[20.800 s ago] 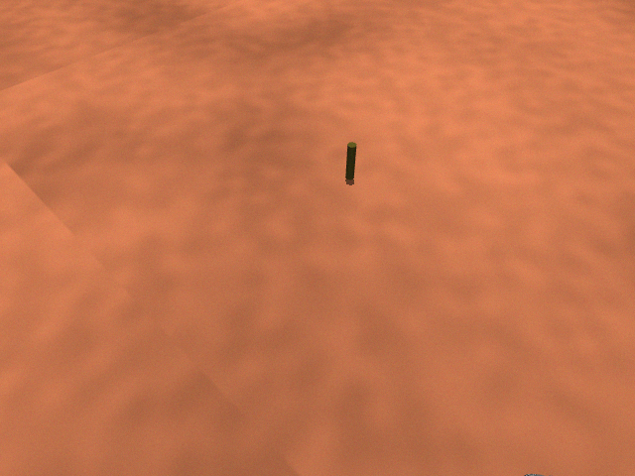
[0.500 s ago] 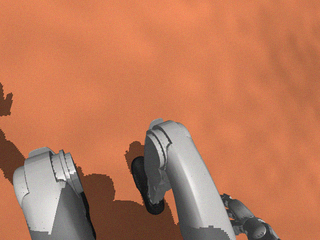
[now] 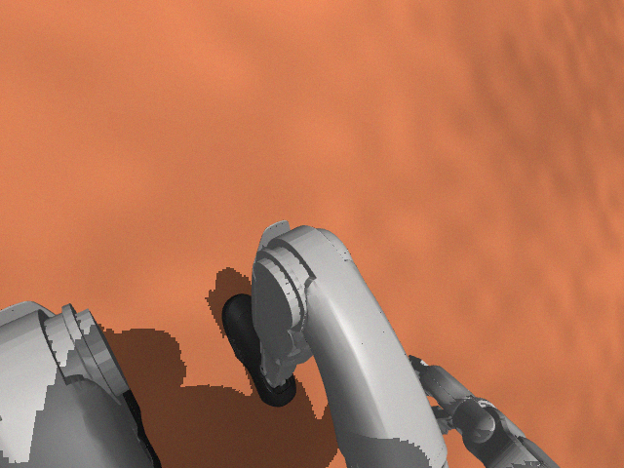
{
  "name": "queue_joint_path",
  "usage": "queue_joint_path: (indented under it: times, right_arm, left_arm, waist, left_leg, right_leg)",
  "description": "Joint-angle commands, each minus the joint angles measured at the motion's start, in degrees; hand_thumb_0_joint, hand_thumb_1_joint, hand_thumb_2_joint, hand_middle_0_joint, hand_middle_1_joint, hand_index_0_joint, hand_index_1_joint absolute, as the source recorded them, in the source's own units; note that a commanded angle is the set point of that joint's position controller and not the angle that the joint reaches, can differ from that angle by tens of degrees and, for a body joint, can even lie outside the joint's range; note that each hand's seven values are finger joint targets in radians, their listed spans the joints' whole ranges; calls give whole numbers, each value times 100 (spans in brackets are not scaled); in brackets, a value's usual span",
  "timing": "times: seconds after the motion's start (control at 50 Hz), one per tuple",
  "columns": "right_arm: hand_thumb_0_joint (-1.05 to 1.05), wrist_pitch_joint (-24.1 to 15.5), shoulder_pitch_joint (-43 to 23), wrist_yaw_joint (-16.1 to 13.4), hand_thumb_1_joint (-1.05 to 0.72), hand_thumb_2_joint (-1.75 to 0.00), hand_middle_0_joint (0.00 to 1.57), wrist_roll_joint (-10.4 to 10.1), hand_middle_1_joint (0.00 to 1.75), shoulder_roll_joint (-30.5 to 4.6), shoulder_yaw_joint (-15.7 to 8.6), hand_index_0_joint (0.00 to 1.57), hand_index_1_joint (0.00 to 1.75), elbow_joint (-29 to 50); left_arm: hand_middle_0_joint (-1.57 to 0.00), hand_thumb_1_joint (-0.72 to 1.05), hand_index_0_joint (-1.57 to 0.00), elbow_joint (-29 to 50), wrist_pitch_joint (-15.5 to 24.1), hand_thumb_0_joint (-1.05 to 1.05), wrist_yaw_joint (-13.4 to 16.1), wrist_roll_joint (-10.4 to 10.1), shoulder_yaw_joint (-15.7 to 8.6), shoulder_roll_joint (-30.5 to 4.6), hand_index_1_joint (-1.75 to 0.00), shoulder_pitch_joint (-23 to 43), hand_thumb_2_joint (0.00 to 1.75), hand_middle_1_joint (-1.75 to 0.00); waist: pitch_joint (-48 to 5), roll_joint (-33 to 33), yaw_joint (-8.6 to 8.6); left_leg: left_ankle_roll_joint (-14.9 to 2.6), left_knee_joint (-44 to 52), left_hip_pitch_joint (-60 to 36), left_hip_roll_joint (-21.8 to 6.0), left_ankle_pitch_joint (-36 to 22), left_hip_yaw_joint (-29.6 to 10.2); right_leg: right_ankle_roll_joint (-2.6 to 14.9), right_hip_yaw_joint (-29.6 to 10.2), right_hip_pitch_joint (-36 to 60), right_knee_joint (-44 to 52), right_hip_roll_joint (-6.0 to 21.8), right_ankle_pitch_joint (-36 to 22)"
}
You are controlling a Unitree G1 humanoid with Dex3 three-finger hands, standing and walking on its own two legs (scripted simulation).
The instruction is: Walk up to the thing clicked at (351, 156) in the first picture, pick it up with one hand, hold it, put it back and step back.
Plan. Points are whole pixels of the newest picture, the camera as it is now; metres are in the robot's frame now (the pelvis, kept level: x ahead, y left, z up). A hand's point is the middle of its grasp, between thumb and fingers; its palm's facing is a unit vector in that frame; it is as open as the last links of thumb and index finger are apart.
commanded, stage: lower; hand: left
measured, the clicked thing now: out of the picture +0.52 +0.34 -0.16
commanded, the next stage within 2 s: loosen in 0.78 s
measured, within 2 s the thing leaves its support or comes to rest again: rests again in 1.06 s
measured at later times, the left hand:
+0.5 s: hand out of the picture +0.53 +0.34 -0.15, palm faces +0.45 -0.89 +0.00, open 7.2 cm
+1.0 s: hand out of the picture +0.52 +0.34 -0.16, palm faces +0.45 -0.89 +0.00, open 7.1 cm
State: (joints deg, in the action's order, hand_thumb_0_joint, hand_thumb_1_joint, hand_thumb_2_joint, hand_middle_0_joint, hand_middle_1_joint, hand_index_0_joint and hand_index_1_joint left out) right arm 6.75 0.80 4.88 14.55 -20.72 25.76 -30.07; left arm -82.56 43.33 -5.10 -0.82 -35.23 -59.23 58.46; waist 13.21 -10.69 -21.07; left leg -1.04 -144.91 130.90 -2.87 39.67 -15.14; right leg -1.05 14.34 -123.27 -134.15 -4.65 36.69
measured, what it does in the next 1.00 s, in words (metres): stands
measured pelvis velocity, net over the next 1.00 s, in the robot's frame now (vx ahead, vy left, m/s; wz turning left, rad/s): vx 0.00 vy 0.01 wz -0.05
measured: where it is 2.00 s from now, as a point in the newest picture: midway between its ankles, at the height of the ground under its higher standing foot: (203, 406)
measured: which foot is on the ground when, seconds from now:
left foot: down 0.00-1.00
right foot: down 0.00-1.00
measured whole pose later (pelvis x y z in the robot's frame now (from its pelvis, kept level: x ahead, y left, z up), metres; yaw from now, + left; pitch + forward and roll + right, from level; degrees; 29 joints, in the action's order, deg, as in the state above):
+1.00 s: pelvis +0.00 +0.01 +0.00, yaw -3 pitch +19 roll -19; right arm 8.1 -8.2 2.5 18.4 -21.3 34.2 -28.0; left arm -89.7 52.9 -3.6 -3.3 -32.3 -64.8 55.9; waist 16.9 -15.2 -21.4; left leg -1.7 -147.1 128.5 -3.1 41.7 -19.4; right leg -2.6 17.4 -119.1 -132.6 -6.2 37.0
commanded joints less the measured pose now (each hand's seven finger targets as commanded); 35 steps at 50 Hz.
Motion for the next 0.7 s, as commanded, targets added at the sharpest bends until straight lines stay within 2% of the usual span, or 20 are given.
queue_joint_path:
  times: [0.0, 0.04, 0.12, 0.2, 0.26, 0.32, 0.34, 0.42, 0.46, 0.48, 0.64, 0.68]
  right_arm:
    - [0, 95, 689, -121, -88, -89, 20, 120, 30, -1982, -388, 20, 30, -15]
    - [0, 89, 616, -145, -88, -90, 20, 148, 30, -2036, -326, 20, 30, 2]
    - [0, 121, 557, -185, -88, -89, 20, 211, 30, -2086, -215, 20, 30, 14]
    - [0, 147, 395, -227, -87, -89, 20, 242, 30, -2162, -149, 20, 30, 58]
    - [0, 165, 356, -239, -87, -89, 20, 268, 30, -2173, -70, 20, 30, 66]
    - [0, 179, 246, -267, -87, -89, 20, 292, 30, -2189, -28, 20, 30, 87]
    - [0, 178, 201, -275, -87, -89, 20, 305, 30, -2189, 0, 20, 30, 95]
    - [0, 190, 106, -295, -87, -89, 20, 325, 30, -2180, 69, 20, 30, 137]
    - [0, 210, 67, -303, -87, -89, 20, 329, 30, -2169, 92, 20, 30, 123]
    - [0, 211, 28, -309, -87, -89, 20, 330, 30, -2186, 99, 20, 30, 127]
    - [0, 209, -239, -331, -87, -89, 20, 383, 30, -2189, 143, 20, 30, 117]
    - [0, 208, -204, -333, -87, -89, 20, 397, 30, -2209, 156, 20, 30, 94]
  left_arm:
    - [-139, 34, -142, 964, 567, 0, 33, -77, -106, -1833, -147, 1590, 132, -148]
    - [-140, 33, -142, 1031, 640, 0, 32, -111, -163, -1983, -145, 1600, 129, -146]
    - [-138, 33, -141, 948, 704, 0, -16, -136, -139, -2064, -142, 1526, 127, -144]
    - [-136, 31, -138, 828, 750, 0, -27, -160, -63, -2037, -141, 1516, 126, -142]
    - [-135, 30, -138, 735, 795, 0, -49, -220, -26, -2021, -139, 1457, 125, -141]
    - [-135, 28, -138, 653, 835, 0, -78, -263, -30, -2060, -138, 1347, 122, -139]
    - [-134, 29, -137, 640, 855, 0, -79, -254, 24, -2055, -138, 1322, 122, -139]
    - [-133, 26, -135, 521, 915, 0, -51, -331, -6, -2025, -136, 1240, 121, -138]
    - [-132, 26, -134, 532, 962, 0, -21, -326, 13, -2134, -135, 1267, 119, -136]
    - [-133, 29, -136, 478, 994, 0, -30, -322, 11, -2106, -136, 1226, 120, -137]
    - [-129, 21, -132, 368, 1173, 0, 12, -340, 110, -1989, -133, 1129, 118, -135]
    - [-131, 23, -134, 361, 1209, 0, 14, -363, 122, -1938, -134, 1121, 118, -135]
  waist:
    - [-3758, 3309, -313]
    - [-3707, 3395, -335]
    - [-3676, 3543, -424]
    - [-3361, 3571, -480]
    - [-3375, 3513, -548]
    - [-3336, 3493, -515]
    - [-3333, 3493, -548]
    - [-3304, 3358, -553]
    - [-3297, 3292, -532]
    - [-3221, 3323, -587]
    - [-3061, 3477, -600]
    - [-3144, 3469, -652]
  left_leg:
    - [92, 1500, -2708, -323, -1177, 97]
    - [98, 1481, -2777, -345, -1185, 62]
    - [125, 1452, -2997, -390, -1404, -27]
    - [155, 1519, -3020, -426, -1300, -134]
    - [152, 1455, -3069, -439, -1483, -173]
    - [130, 1418, -3061, -441, -1399, -173]
    - [131, 1411, -3036, -446, -1433, -181]
    - [106, 1360, -2949, -448, -1437, -186]
    - [89, 1320, -2757, -439, -1255, -160]
    - [108, 1385, -2793, -444, -1212, -204]
    - [139, 1444, -3003, -471, -1248, -291]
    - [140, 1428, -3110, -470, -1333, -309]
  right_leg:
    - [150, 191, 2224, 1013, -208, -1238]
    - [150, 226, 2202, 997, -216, -1258]
    - [141, 297, 2283, 952, -234, -1425]
    - [153, 385, 2038, 924, -229, -1325]
    - [127, 424, 2190, 917, -252, -1478]
    - [119, 418, 2178, 959, -269, -1437]
    - [113, 432, 2246, 953, -270, -1478]
    - [88, 439, 2363, 1009, -290, -1527]
    - [87, 404, 2449, 1060, -315, -1420]
    - [100, 462, 2350, 1018, -307, -1361]
    - [125, 506, 2161, 1000, -329, -1363]
    - [110, 519, 2242, 1005, -328, -1452]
